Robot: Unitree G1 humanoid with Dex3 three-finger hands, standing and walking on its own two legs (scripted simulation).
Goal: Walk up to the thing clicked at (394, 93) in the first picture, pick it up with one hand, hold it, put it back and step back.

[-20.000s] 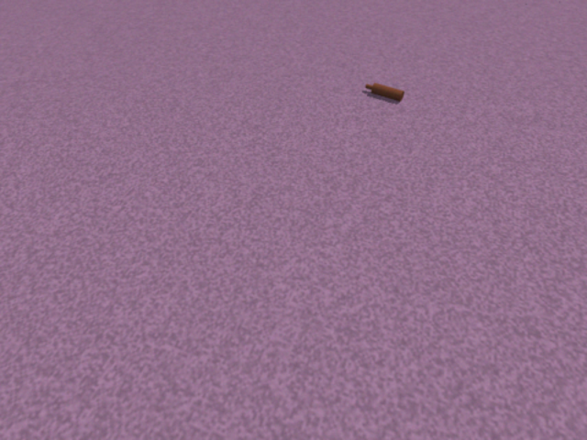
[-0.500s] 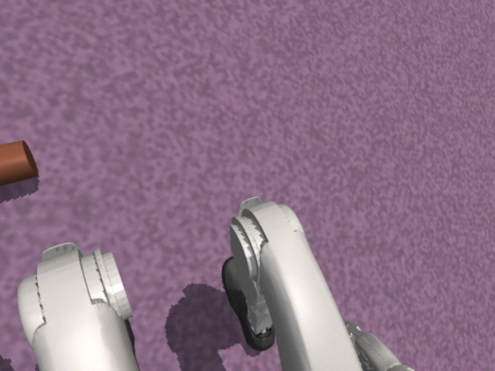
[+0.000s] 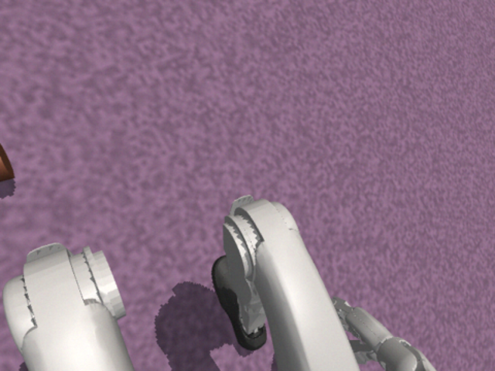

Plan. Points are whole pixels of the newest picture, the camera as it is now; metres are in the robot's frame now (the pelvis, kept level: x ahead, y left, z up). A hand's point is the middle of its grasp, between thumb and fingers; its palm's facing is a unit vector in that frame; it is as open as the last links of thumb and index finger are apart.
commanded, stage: rest palm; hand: left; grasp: from above
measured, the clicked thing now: out of the picture +0.42 +0.39 -0.27
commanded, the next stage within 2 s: close in 0.58 s
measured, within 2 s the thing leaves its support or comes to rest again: neither
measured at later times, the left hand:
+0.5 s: hand out of the picture +0.41 +0.35 -0.25, palm faces -0.43 -0.17 -0.89, open 14.3 cm
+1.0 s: hand out of the picture +0.42 +0.36 -0.25, palm faces -0.44 -0.17 -0.88, open 13.4 cm
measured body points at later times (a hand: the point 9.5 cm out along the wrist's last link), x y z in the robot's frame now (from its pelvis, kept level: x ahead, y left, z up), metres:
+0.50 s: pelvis +0.00 +0.01 +0.00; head +0.26 +0.15 +0.34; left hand +0.43 +0.36 -0.20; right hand +0.08 -0.24 -0.07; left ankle +0.06 +0.14 -0.26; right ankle +0.10 -0.13 -0.26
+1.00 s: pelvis +0.00 +0.01 +0.00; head +0.26 +0.15 +0.33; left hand +0.44 +0.36 -0.20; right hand +0.08 -0.24 -0.06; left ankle +0.06 +0.14 -0.26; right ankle +0.10 -0.13 -0.26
